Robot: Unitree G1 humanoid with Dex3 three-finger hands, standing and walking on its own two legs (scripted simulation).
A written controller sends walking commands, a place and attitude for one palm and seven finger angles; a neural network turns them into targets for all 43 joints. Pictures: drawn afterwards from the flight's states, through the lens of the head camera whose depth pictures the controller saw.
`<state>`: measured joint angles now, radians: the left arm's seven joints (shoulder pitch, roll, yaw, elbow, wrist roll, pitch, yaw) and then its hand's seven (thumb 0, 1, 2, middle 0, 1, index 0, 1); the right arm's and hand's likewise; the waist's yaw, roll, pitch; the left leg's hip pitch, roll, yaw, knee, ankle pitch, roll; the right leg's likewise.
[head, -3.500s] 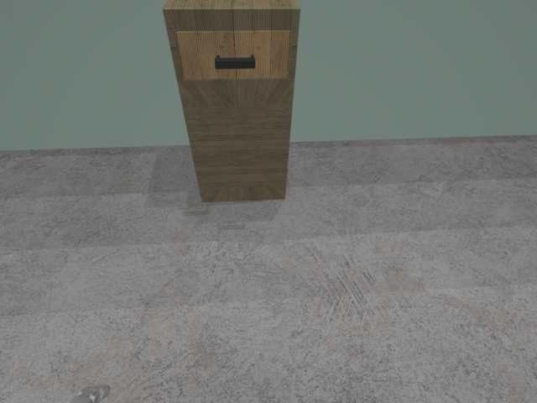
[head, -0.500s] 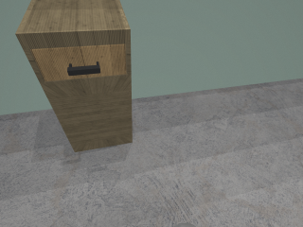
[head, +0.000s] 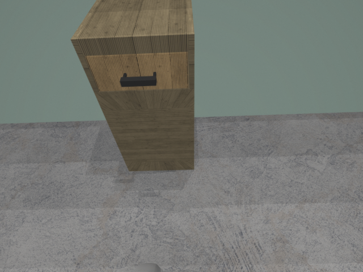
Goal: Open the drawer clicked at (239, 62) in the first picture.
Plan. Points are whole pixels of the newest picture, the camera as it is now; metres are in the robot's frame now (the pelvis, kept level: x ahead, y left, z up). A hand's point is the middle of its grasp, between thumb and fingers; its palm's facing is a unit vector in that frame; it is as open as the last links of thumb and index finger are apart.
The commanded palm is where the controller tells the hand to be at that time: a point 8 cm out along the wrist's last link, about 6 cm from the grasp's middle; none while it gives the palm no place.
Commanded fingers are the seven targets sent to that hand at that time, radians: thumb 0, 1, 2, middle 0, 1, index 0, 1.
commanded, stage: take the last steps up to it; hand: left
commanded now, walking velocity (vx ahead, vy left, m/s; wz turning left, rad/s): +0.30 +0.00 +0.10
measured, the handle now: (139, 78) +0.78 +0.21 -0.03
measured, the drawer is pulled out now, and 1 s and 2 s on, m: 0.00 0.00 0.00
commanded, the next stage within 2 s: come to a stop and stand still in 0.76 s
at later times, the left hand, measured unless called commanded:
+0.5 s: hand out of the picture +0.08 +0.24 -0.18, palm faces +0.08 -0.99 -0.15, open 7.4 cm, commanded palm none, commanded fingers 0.00 0.90 0.90 -0.20 -0.30 -0.20 -0.30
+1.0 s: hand (130, 214) +0.30 +0.18 -0.17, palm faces +0.06 -0.97 -0.22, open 7.2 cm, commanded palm none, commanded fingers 0.00 0.90 0.90 -0.20 -0.30 -0.20 -0.30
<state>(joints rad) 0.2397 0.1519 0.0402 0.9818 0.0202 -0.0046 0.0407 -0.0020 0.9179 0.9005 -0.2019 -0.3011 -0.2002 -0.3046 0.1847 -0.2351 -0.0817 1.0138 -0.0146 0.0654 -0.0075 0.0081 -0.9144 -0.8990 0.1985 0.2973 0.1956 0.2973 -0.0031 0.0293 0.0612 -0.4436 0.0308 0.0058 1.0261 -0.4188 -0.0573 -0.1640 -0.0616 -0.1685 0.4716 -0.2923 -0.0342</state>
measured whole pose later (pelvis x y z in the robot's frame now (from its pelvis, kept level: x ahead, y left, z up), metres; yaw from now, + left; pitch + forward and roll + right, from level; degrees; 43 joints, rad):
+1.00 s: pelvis +0.24 +0.00 +0.00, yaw +2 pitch -1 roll -1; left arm 0.20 0.15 0.04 1.06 0.02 -0.03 0.03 -0.01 0.94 0.90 -0.20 -0.30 -0.20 -0.30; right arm 0.23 -0.17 -0.04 1.07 -0.02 0.00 -0.04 0.02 -0.94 -0.90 0.20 0.30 0.20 0.30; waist -0.02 0.05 0.05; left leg -0.43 0.10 0.06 0.81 -0.32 -0.03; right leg -0.19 0.00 -0.17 0.43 -0.22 -0.05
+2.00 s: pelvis +0.19 -0.05 +0.00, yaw +0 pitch -2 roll +0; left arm 0.25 0.15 0.01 1.14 0.00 0.01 0.03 0.00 0.92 0.90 -0.20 -0.30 -0.20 -0.30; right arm 0.27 -0.13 0.00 1.15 -0.01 0.01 -0.04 0.01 -0.92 -0.90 0.20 0.30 0.20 0.30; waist 0.00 0.01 0.03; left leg -0.12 0.04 0.03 0.40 -0.24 -0.03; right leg -0.15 0.02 -0.08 0.39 -0.21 -0.04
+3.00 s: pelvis +0.25 -0.01 -0.02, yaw +2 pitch +1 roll -1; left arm 0.37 0.14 0.03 1.11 0.02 -0.03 0.02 0.00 0.90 0.90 -0.20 -0.30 -0.20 -0.30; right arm 0.32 -0.14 0.00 1.10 -0.02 -0.04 -0.02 0.01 -0.91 -0.90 0.20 0.30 0.20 0.30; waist 0.01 -0.03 0.00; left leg -0.19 0.00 0.04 0.61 -0.45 0.03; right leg -0.22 -0.04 -0.09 0.62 -0.42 0.00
